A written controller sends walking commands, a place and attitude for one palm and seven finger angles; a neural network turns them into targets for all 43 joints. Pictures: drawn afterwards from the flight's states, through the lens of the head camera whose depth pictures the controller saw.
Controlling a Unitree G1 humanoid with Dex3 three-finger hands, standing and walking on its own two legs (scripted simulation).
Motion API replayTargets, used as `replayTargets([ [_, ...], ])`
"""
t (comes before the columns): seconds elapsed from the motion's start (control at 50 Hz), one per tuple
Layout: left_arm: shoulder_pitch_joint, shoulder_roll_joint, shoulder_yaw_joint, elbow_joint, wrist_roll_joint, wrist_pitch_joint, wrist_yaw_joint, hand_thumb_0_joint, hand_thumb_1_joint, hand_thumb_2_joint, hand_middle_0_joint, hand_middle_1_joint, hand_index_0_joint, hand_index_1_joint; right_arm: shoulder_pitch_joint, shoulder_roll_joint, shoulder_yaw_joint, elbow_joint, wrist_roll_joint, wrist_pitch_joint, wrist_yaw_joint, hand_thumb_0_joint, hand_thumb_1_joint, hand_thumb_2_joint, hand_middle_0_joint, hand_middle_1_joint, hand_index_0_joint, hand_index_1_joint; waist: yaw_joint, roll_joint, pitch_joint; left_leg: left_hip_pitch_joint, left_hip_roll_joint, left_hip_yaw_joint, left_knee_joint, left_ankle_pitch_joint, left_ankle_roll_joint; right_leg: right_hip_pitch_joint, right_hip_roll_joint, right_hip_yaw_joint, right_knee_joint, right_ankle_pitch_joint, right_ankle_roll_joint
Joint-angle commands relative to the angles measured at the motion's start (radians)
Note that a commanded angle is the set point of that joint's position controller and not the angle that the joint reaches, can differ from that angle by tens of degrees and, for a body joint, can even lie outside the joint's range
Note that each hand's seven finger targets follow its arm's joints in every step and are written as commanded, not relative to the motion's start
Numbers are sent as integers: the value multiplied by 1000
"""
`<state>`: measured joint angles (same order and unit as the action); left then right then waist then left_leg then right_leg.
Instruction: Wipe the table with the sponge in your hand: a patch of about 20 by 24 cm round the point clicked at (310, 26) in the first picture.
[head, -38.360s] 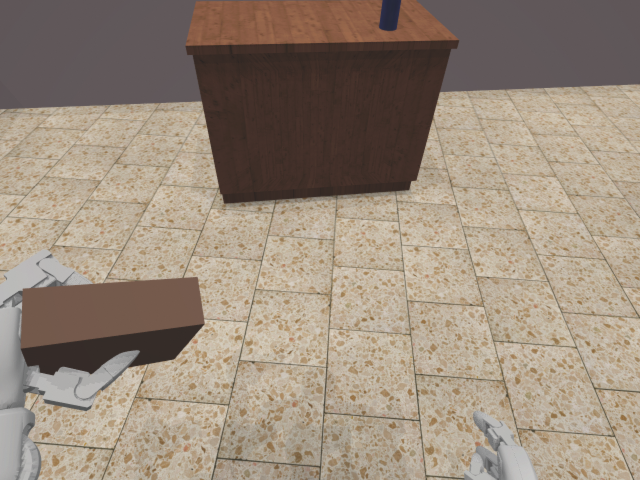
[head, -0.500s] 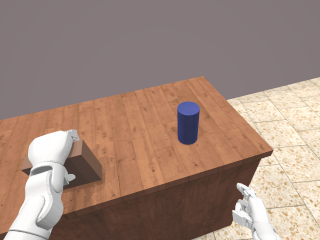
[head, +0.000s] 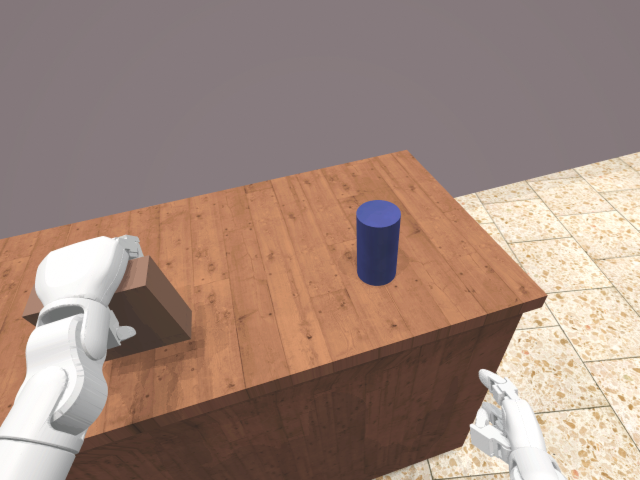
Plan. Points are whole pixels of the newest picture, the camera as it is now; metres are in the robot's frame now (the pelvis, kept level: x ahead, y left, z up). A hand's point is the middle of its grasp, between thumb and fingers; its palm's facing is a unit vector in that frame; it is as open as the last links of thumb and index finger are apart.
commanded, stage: lift the sponge slowly off the table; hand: left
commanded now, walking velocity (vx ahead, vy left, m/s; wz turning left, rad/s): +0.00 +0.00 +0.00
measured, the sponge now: (127, 322) +0.25 +0.31 +0.08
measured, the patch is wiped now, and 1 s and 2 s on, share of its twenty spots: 1.00 1.00 1.00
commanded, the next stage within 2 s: bring the sponge back beside the body in 0.78 s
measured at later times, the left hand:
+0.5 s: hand (114, 267) +0.27 +0.31 +0.16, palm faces +0.17 -0.07 -0.98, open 8.9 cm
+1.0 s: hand (123, 258) +0.28 +0.29 +0.17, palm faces +0.18 -0.09 -0.98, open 8.9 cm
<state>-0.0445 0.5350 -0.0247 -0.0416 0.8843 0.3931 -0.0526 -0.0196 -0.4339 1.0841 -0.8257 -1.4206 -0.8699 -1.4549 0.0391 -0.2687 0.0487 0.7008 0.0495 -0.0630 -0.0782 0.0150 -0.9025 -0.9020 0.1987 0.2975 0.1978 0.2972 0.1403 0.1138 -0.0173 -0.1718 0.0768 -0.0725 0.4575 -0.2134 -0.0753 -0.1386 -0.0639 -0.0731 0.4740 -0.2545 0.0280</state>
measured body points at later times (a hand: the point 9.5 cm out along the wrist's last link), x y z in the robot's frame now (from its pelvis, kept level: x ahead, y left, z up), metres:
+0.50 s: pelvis +0.00 +0.01 +0.00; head -0.03 -0.04 +0.45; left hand +0.26 +0.30 +0.22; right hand +0.27 -0.17 -0.06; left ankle +0.03 +0.18 -0.74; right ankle +0.00 -0.14 -0.74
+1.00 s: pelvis +0.01 +0.00 +0.00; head -0.01 -0.05 +0.45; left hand +0.26 +0.29 +0.23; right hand +0.27 -0.19 -0.07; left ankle +0.03 +0.18 -0.74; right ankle +0.00 -0.14 -0.74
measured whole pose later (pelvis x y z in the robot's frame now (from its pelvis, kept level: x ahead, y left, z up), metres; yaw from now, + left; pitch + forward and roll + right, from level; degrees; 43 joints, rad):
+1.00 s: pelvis +0.01 +0.00 +0.00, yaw +0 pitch -3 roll +0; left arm -0.12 0.56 -0.03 -0.17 0.84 0.49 -0.12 -0.02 -0.44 1.08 -0.83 -1.42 -0.87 -1.46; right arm 0.02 -0.28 0.07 0.65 0.06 -0.03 -0.06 0.02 -0.90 -0.90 0.20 0.30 0.20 0.30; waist 0.14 0.12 -0.03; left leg -0.19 0.07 -0.07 0.45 -0.22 -0.08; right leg -0.17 -0.07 -0.07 0.48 -0.27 0.03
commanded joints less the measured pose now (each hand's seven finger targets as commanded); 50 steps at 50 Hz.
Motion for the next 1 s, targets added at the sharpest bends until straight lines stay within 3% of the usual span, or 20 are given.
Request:
replayTargets([
  [0.0, -299, 243, 132, -237, 29, -25, 39, 0, 100, 1300, -1200, -1600, -1200, -1600, -250, -81, -26, -192, -10, -61, -1, 0, -900, -900, 200, 300, 200, 300, 1, -38, -182, 42, -112, 74, -59, 149, 91, 20, 72, -26, -97, 115, -68],
  [0.08, -362, 252, 133, -187, 27, -2, 43, 0, 100, 1300, -1200, -1600, -1200, -1600, -259, -88, -25, -188, -8, -55, -7, 0, -900, -900, 200, 300, 200, 300, 4, -53, -165, 27, -110, 75, -73, 115, 89, 14, 76, -23, -105, 79, -72],
  [0.12, -405, 276, 152, -238, 41, 5, 48, 0, 100, 1300, -1200, -1600, -1200, -1600, -280, -82, -21, -193, -2, -59, -5, 0, -900, -900, 200, 300, 200, 300, 7, 2, -207, 42, -111, 68, -77, 129, 84, 38, 78, -14, -95, 87, -80],
  [0.14, -385, 230, 109, -225, 31, 15, 44, 0, 100, 1300, -1200, -1600, -1200, -1600, -279, -77, -14, -202, -6, -61, -4, 0, -900, -900, 200, 300, 200, 300, 14, -5, -213, 36, -117, 70, -80, 135, 86, 43, 76, -26, -90, 91, -80],
  [0.2, -412, 267, 133, -201, 34, 31, 37, 0, 100, 1300, -1200, -1600, -1200, -1600, -277, -82, -17, -184, -4, -49, 0, 0, -900, -900, 200, 300, 200, 300, 8, -37, -204, 35, -111, 71, -76, 147, 84, 37, 71, -19, -98, 108, -74],
  [0.24, -386, 246, 120, -219, 22, 40, 25, 0, 100, 1300, -1200, -1600, -1200, -1600, -287, -80, -10, -203, -5, -51, 0, 0, -900, -900, 200, 300, 200, 300, 17, -39, -224, 34, -112, 71, -77, 146, 87, 45, 76, -23, -89, 104, -78],
  [0.32, -415, 265, 134, -211, 22, 55, 8, 0, 100, 1300, -1200, -1600, -1200, -1600, -295, -82, -7, -203, 3, -39, 0, 0, -900, -900, 200, 300, 200, 300, 2, -30, -193, 22, -104, 69, -84, 116, 81, 27, 77, -13, -97, 78, -77],
  [0.34, -407, 229, 97, -211, 12, 59, 0, 0, 100, 1300, -1200, -1600, -1200, -1600, -292, -80, -2, -213, 1, -38, -1, 0, -900, -900, 200, 300, 200, 300, 8, -39, -190, 14, -110, 72, -83, 117, 85, 25, 75, -23, -95, 80, -77],
  [0.46, -487, 248, 93, -243, 27, 54, -7, 0, 100, 1300, -1200, -1600, -1200, -1600, -291, -75, -2, -208, 5, -39, -2, 0, -900, -900, 200, 300, 200, 300, 3, 0, -233, 41, -110, 68, -79, 139, 82, 33, 70, -18, -91, 95, -79],
  [0.48, -481, 242, 86, -235, 19, 57, -8, 0, 100, 1300, -1200, -1600, -1200, -1600, -288, -80, -3, -213, -1, -36, -3, 0, -900, -900, 200, 300, 200, 300, 7, -12, -218, 36, -110, 67, -81, 141, 85, 33, 73, -21, -94, 105, -81],
  [0.52, -495, 294, 141, -238, 26, 61, -3, 0, 100, 1300, -1200, -1600, -1200, -1600, -295, -80, -3, -212, 4, -38, -5, 0, -900, -900, 200, 300, 200, 300, 7, -27, -232, 39, -106, 63, -79, 140, 83, 38, 76, -11, -92, 93, -82],
  [0.56, -533, 276, 114, -234, 22, 63, -2, 0, 100, 1300, -1200, -1600, -1200, -1600, -291, -77, 1, -208, 5, -37, -4, 0, -900, -900, 200, 300, 200, 300, 4, -24, -242, 40, -108, 69, -76, 159, 81, 37, 69, -17, -90, 111, -80],
  [0.58, -488, 290, 137, -205, 12, 71, -3, 0, 100, 1300, -1200, -1600, -1200, -1600, -281, -86, -5, -209, 0, -31, -6, 0, -900, -900, 200, 300, 200, 300, 17, -33, -229, 32, -107, 67, -74, 169, 85, 44, 72, -19, -90, 127, -83],
  [0.62, -509, 302, 154, -251, 14, 76, -4, 0, 100, 1300, -1200, -1600, -1200, -1600, -300, -80, -3, -218, 8, -31, -2, 0, -900, -900, 200, 300, 200, 300, 13, -1, -248, 39, -105, 63, -74, 173, 80, 52, 73, -10, -86, 125, -85],
  [0.64, -504, 260, 113, -245, 7, 80, -9, 0, 100, 1300, -1200, -1600, -1200, -1600, -294, -79, 3, -225, 4, -30, -1, 0, -900, -900, 200, 300, 200, 300, 15, -14, -247, 36, -110, 69, -72, 186, 83, 50, 73, -21, -81, 138, -85],
  [0.74, -473, 247, 104, -197, -5, 95, -26, 0, 100, 1300, -1200, -1600, -1200, -1600, -285, -86, 3, -230, 11, -20, -2, 0, -900, -900, 200, 300, 200, 300, 5, -63, -213, 18, -103, 73, -69, 156, 84, 25, 71, -19, -86, 121, -78],
  [0.82, -429, 312, 171, -258, 1, 94, -30, 0, 100, 1300, -1200, -1600, -1200, -1600, -292, -92, -3, -237, 11, -17, 4, 0, -900, -900, 200, 300, 200, 300, 12, -52, -254, 26, -100, 67, -51, 196, 85, 53, 69, -10, -65, 171, -78],
  [0.84, -438, 277, 129, -277, -2, 93, -34, 0, 100, 1300, -1200, -1600, -1200, -1600, -288, -86, 4, -251, 8, -17, 3, 0, -900, -900, 200, 300, 200, 300, 15, -37, -254, 21, -107, 71, -52, 201, 87, 52, 67, -19, -62, 169, -79],
  [0.92, -368, 296, 171, -339, -1, 83, -25, 0, 100, 1300, -1200, -1600, -1200, -1600, -291, -82, -3, -251, 8, -26, 11, 0, -900, -900, 200, 300, 200, 300, 16, -38, -260, 35, -102, 67, -39, 228, 88, 57, 72, -17, -53, 203, -78],
  [0.98, -315, 276, 160, -331, -13, 80, -18, 0, 100, 1300, -1200, -1600, -1200, -1600, -264, -85, -7, -246, -2, -21, 12, 0, -900, -900, 200, 300, 200, 300, 20, -52, -230, 28, -104, 74, -31, 234, 91, 43, 70, -21, -55, 219, -75],
])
